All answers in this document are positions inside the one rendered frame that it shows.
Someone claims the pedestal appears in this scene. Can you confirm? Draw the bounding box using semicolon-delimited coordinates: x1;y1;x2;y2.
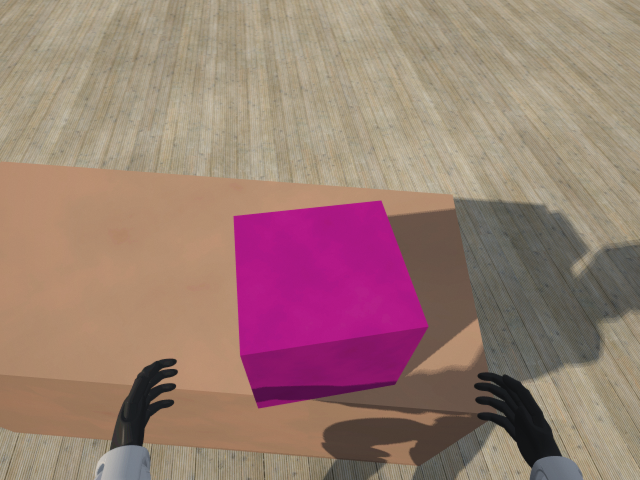
0;161;497;466

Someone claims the left robot forearm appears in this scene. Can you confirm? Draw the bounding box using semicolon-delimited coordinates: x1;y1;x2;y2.
94;445;151;480

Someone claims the right robot forearm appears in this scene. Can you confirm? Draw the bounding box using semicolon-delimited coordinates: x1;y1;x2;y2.
530;456;583;480

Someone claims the left robot hand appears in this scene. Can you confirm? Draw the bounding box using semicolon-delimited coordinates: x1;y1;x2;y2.
110;359;178;450

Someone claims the right robot hand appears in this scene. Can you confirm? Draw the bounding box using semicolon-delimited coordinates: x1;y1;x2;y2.
474;372;562;468

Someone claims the carton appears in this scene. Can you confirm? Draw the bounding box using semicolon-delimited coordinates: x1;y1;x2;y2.
234;201;429;409

